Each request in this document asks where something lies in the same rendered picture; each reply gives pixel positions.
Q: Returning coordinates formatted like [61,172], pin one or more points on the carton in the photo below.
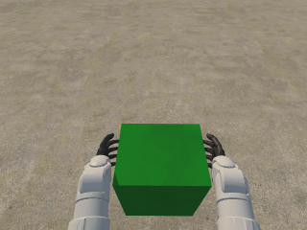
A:
[161,170]

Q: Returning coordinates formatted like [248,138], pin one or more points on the right robot hand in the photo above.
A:
[217,149]

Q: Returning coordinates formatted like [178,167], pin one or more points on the left robot hand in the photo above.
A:
[104,148]

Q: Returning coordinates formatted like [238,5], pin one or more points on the robot right forearm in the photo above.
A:
[232,196]

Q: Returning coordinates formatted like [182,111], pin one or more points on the robot left forearm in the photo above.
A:
[92,198]

